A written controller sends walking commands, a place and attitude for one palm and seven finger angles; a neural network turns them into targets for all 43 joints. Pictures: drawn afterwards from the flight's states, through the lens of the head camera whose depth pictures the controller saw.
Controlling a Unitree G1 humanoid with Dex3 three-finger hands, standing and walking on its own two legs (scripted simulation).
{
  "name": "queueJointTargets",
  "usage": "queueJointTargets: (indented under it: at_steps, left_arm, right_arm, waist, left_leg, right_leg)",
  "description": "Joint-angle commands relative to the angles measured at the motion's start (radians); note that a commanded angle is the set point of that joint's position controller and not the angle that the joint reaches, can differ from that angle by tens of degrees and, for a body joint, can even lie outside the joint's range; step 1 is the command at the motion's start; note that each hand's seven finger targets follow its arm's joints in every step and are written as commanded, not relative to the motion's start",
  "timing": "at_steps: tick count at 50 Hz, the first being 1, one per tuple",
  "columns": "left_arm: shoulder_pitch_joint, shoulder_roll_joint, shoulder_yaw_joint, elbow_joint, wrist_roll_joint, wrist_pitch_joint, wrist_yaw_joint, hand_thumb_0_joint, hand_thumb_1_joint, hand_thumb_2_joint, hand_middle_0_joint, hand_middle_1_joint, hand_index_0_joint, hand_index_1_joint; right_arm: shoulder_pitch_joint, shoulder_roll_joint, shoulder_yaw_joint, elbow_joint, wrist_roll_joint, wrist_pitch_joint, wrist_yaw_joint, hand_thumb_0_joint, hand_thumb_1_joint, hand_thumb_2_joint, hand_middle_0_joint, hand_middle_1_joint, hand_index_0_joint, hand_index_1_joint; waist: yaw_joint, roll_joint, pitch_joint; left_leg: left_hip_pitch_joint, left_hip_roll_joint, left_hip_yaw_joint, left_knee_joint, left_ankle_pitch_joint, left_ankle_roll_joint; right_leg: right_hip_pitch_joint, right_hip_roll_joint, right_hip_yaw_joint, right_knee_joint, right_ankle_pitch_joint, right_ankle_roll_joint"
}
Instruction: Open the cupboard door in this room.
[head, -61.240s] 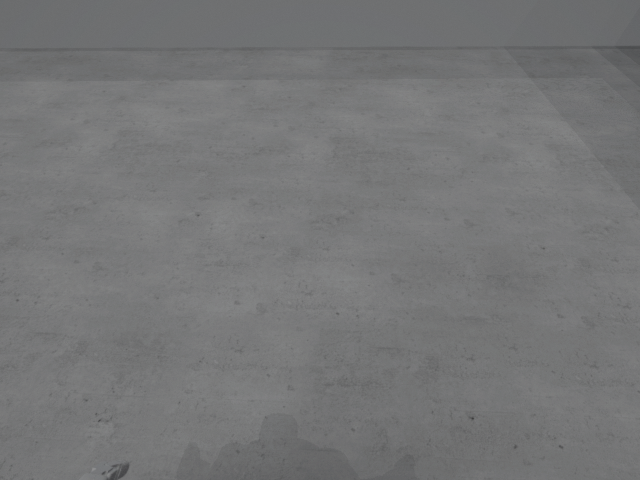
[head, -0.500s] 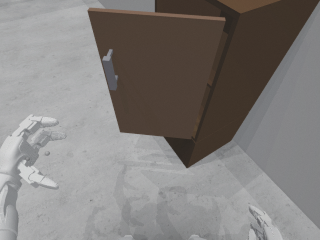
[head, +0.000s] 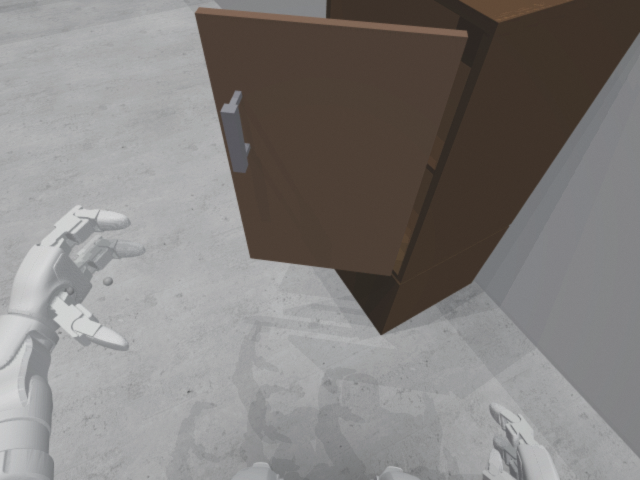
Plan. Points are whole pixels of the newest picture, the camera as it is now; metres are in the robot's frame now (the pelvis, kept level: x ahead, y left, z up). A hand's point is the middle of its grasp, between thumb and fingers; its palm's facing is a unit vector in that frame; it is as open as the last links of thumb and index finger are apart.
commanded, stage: move the hooked fingers beside the handle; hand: left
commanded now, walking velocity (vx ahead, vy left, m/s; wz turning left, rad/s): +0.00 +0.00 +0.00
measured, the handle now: (238, 132) +0.61 +0.17 +0.06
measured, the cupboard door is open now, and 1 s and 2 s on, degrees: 52 52 52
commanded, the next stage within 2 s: none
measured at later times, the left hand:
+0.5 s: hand (149, 221) +0.41 +0.25 +0.07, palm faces -0.10 -1.00 -0.01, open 14.0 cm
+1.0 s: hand (178, 174) +0.49 +0.24 +0.07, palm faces -0.10 -0.99 -0.03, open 14.0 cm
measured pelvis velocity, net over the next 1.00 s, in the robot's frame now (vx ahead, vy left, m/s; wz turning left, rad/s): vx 0.00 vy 0.00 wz -0.04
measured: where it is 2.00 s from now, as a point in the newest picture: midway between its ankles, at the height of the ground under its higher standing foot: outside the picture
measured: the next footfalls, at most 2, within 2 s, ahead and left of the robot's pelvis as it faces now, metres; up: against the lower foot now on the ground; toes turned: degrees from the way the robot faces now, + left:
none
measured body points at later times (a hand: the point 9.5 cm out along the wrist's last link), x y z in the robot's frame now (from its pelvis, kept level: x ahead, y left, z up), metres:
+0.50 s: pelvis +0.00 +0.00 -0.01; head +0.09 +0.01 +0.43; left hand +0.41 +0.30 +0.08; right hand +0.07 -0.27 -0.11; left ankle +0.00 +0.12 -0.70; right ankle +0.03 -0.12 -0.70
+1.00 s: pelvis +0.00 +0.00 -0.02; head +0.13 +0.02 +0.41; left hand +0.49 +0.29 +0.08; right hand +0.01 -0.27 -0.12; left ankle +0.00 +0.12 -0.70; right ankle +0.03 -0.12 -0.70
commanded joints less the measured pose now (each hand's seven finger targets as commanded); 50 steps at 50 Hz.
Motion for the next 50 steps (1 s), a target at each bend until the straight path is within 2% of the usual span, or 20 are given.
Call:
queueJointTargets:
  at_steps: [1, 2, 6, 8, 10, 13, 16, 20, 23, 24, 29, 31, 33, 35, 37, 41, 46, 48, 49, 50]
  left_arm:
    - [-0.347, 0.306, 0.079, -0.116, -0.014, -0.057, -0.001, 0.0, -0.5, 0.3, -0.3, -1.2, -0.3, -1.2]
    - [-0.371, 0.295, 0.066, -0.098, -0.011, -0.054, 0.001, 0.0, -0.5, 0.3, -0.3, -1.2, -0.3, -1.2]
    - [-0.436, 0.358, 0.102, -0.015, 0.007, -0.056, 0.007, 0.0, -0.5, 0.3, -0.3, -1.2, -0.3, -1.2]
    - [-0.491, 0.352, 0.088, -0.014, 0.007, -0.067, 0.007, 0.0, -0.5, 0.3, -0.3, -1.2, -0.3, -1.2]
    - [-0.499, 0.389, 0.113, -0.006, 0.021, -0.078, 0.011, 0.0, -0.5, 0.3, -0.3, -1.2, -0.3, -1.2]
    - [-0.519, 0.382, 0.108, 0.04, 0.019, -0.085, 0.008, 0.0, -0.5, 0.3, -0.3, -1.2, -0.3, -1.2]
    - [-0.56, 0.381, 0.095, 0.045, 0.032, -0.087, 0.011, 0.0, -0.5, 0.3, -0.3, -1.2, -0.3, -1.2]
    - [-0.614, 0.4, 0.101, 0.123, 0.042, -0.085, 0.02, 0.0, -0.5, 0.3, -0.3, -1.2, -0.3, -1.2]
    - [-0.73, 0.403, 0.077, 0.146, 0.06, -0.102, 0.03, 0.0, -0.5, 0.3, -0.3, -1.2, -0.3, -1.2]
    - [-0.752, 0.439, 0.102, 0.15, 0.068, -0.11, 0.034, 0.0, -0.5, 0.3, -0.3, -1.2, -0.3, -1.2]
    - [-0.827, 0.419, 0.069, 0.2, 0.092, -0.128, 0.041, 0.0, -0.5, 0.3, -0.3, -1.2, -0.3, -1.2]
    - [-0.79, 0.426, 0.083, 0.25, 0.1, -0.119, 0.05, 0.0, -0.5, 0.3, -0.3, -1.2, -0.3, -1.2]
    - [-0.846, 0.428, 0.076, 0.287, 0.099, -0.113, 0.055, 0.0, -0.5, 0.3, -0.3, -1.2, -0.3, -1.2]
    - [-0.869, 0.458, 0.086, 0.297, 0.123, -0.113, 0.064, 0.0, -0.5, 0.3, -0.3, -1.2, -0.3, -1.2]
    - [-0.899, 0.477, 0.093, 0.323, 0.137, -0.115, 0.078, 0.0, -0.5, 0.3, -0.3, -1.2, -0.3, -1.2]
    - [-0.987, 0.533, 0.111, 0.347, 0.157, -0.128, 0.084, 0.0, -0.5, 0.3, -0.3, -1.2, -0.3, -1.2]
    - [-1.056, 0.553, 0.101, 0.386, 0.171, -0.125, 0.076, 0.0, -0.5, 0.3, -0.3, -1.2, -0.3, -1.2]
    - [-1.086, 0.509, 0.066, 0.385, 0.164, -0.121, 0.066, 0.0, -0.5, 0.3, -0.3, -1.2, -0.3, -1.2]
    - [-1.07, 0.565, 0.112, 0.408, 0.167, -0.115, 0.067, 0.0, -0.5, 0.3, -0.3, -1.2, -0.3, -1.2]
    - [-1.074, 0.57, 0.105, 0.437, 0.173, -0.104, 0.065, 0.0, -0.5, 0.3, -0.3, -1.2, -0.3, -1.2]
  right_arm:
    - [0.023, -0.158, -0.067, -0.108, 0.001, -0.033, -0.02, 0.0, -0.9, -0.9, 0.2, 0.3, 0.2, 0.3]
    - [0.023, -0.157, -0.066, -0.109, 0.0, -0.03, -0.018, 0.0, -0.9, -0.9, 0.2, 0.3, 0.2, 0.3]
    - [0.04, -0.165, -0.066, -0.108, -0.001, -0.007, -0.013, 0.0, -0.9, -0.9, 0.2, 0.3, 0.2, 0.3]
    - [0.051, -0.165, -0.066, -0.116, -0.003, -0.001, -0.008, 0.0, -0.9, -0.9, 0.2, 0.3, 0.2, 0.3]
    - [0.067, -0.167, -0.072, -0.112, -0.004, 0.009, -0.004, 0.0, -0.9, -0.9, 0.2, 0.3, 0.2, 0.3]
    - [0.089, -0.171, -0.076, -0.11, -0.005, 0.024, 0.001, 0.0, -0.9, -0.9, 0.2, 0.3, 0.2, 0.3]
    - [0.099, -0.171, -0.078, -0.105, -0.003, 0.039, 0.006, 0.0, -0.9, -0.9, 0.2, 0.3, 0.2, 0.3]
    - [0.124, -0.178, -0.081, -0.091, -0.004, 0.062, 0.007, 0.0, -0.9, -0.9, 0.2, 0.3, 0.2, 0.3]
    - [0.139, -0.178, -0.079, -0.08, -0.007, 0.075, 0.006, 0.0, -0.9, -0.9, 0.2, 0.3, 0.2, 0.3]
    - [0.15, -0.18, -0.082, -0.07, -0.008, 0.081, 0.006, 0.0, -0.9, -0.9, 0.2, 0.3, 0.2, 0.3]
    - [0.174, -0.178, -0.083, -0.056, -0.014, 0.106, 0.012, 0.0, -0.9, -0.9, 0.2, 0.3, 0.2, 0.3]
    - [0.18, -0.179, -0.082, -0.059, -0.016, 0.117, 0.018, 0.0, -0.9, -0.9, 0.2, 0.3, 0.2, 0.3]
    - [0.187, -0.181, -0.079, -0.055, -0.014, 0.13, 0.018, 0.0, -0.9, -0.9, 0.2, 0.3, 0.2, 0.3]
    - [0.193, -0.183, -0.08, -0.057, -0.017, 0.142, 0.021, 0.0, -0.9, -0.9, 0.2, 0.3, 0.2, 0.3]
    - [0.205, -0.185, -0.08, -0.053, -0.019, 0.154, 0.022, 0.0, -0.9, -0.9, 0.2, 0.3, 0.2, 0.3]
    - [0.222, -0.188, -0.076, -0.047, -0.022, 0.173, 0.023, 0.0, -0.9, -0.9, 0.2, 0.3, 0.2, 0.3]
    - [0.251, -0.195, -0.075, -0.028, -0.027, 0.192, 0.022, 0.0, -0.9, -0.9, 0.2, 0.3, 0.2, 0.3]
    - [0.263, -0.192, -0.074, -0.03, -0.029, 0.198, 0.024, 0.0, -0.9, -0.9, 0.2, 0.3, 0.2, 0.3]
    - [0.271, -0.199, -0.075, -0.025, -0.031, 0.204, 0.025, 0.0, -0.9, -0.9, 0.2, 0.3, 0.2, 0.3]
    - [0.27, -0.199, -0.072, -0.023, -0.029, 0.21, 0.025, 0.0, -0.9, -0.9, 0.2, 0.3, 0.2, 0.3]
  waist:
    - [-0.03, 0.06, -0.262]
    - [-0.037, 0.051, -0.264]
    - [-0.032, 0.044, -0.272]
    - [-0.031, 0.054, -0.305]
    - [-0.027, 0.085, -0.351]
    - [-0.036, 0.043, -0.35]
    - [-0.041, 0.088, -0.363]
    - [-0.06, 0.038, -0.341]
    - [-0.079, 0.065, -0.345]
    - [-0.072, 0.069, -0.377]
    - [-0.086, 0.105, -0.423]
    - [-0.076, 0.101, -0.418]
    - [-0.096, 0.043, -0.394]
    - [-0.09, 0.092, -0.415]
    - [-0.105, 0.052, -0.405]
    - [-0.119, 0.084, -0.443]
    - [-0.147, 0.109, -0.467]
    - [-0.157, 0.131, -0.489]
    - [-0.143, 0.133, -0.504]
    - [-0.156, 0.115, -0.483]
  left_leg:
    - [0.088, -0.051, -0.024, -0.133, 0.223, 0.021]
    - [0.081, -0.051, -0.02, -0.134, 0.207, 0.022]
    - [0.037, -0.05, -0.014, -0.121, 0.207, 0.022]
    - [0.043, -0.05, -0.013, -0.111, 0.229, 0.024]
    - [0.055, -0.049, -0.011, -0.106, 0.257, 0.024]
    - [0.039, -0.046, -0.01, -0.098, 0.279, 0.028]
    - [0.044, -0.046, -0.009, -0.102, 0.283, 0.027]
    - [0.011, -0.044, -0.006, -0.097, 0.248, 0.032]
    - [0.021, -0.042, -0.009, -0.086, 0.243, 0.035]
    - [0.026, -0.041, -0.013, -0.084, 0.257, 0.034]
    - [0.06, -0.037, -0.018, -0.064, 0.32, 0.032]
    - [0.043, -0.037, -0.018, -0.065, 0.315, 0.03]
    - [0.005, -0.036, -0.015, -0.057, 0.298, 0.037]
    - [0.006, -0.038, -0.013, -0.054, 0.301, 0.035]
    - [-0.017, -0.034, -0.013, -0.047, 0.286, 0.038]
    - [-0.037, -0.034, -0.011, -0.026, 0.297, 0.039]
    - [-0.023, -0.028, -0.019, -0.005, 0.32, 0.041]
    - [0.013, -0.028, -0.026, 0.0, 0.367, 0.04]
    - [0.006, -0.025, -0.025, 0.005, 0.37, 0.037]
    - [-0.023, -0.025, -0.022, 0.007, 0.345, 0.04]
  right_leg:
    - [0.133, 0.053, 0.072, -0.099, 0.168, -0.021]
    - [0.125, 0.05, 0.073, -0.1, 0.154, -0.017]
    - [0.136, 0.05, 0.084, -0.09, 0.161, -0.017]
    - [0.151, 0.054, 0.089, -0.076, 0.187, -0.022]
    - [0.155, 0.054, 0.088, -0.066, 0.218, -0.02]
    - [0.157, 0.06, 0.086, -0.058, 0.248, -0.02]
    - [0.139, 0.057, 0.084, -0.058, 0.257, -0.017]
    - [0.122, 0.06, 0.089, -0.065, 0.231, -0.012]
    - [0.087, 0.065, 0.088, -0.054, 0.217, -0.016]
    - [0.101, 0.063, 0.089, -0.051, 0.23, -0.015]
    - [0.068, 0.066, 0.081, -0.028, 0.277, -0.016]
    - [0.071, 0.066, 0.078, -0.027, 0.274, -0.017]
    - [0.071, 0.07, 0.081, -0.025, 0.276, -0.013]
    - [0.066, 0.066, 0.085, -0.021, 0.279, -0.013]
    - [0.06, 0.067, 0.087, -0.023, 0.27, -0.008]
    - [0.067, 0.07, 0.097, -0.009, 0.291, -0.007]
    - [0.026, 0.073, 0.094, -0.003, 0.297, -0.006]
    - [0.006, 0.079, 0.084, 0.009, 0.319, -0.012]
    - [0.015, 0.078, 0.087, 0.007, 0.322, -0.01]
    - [0.013, 0.078, 0.089, 0.004, 0.313, -0.006]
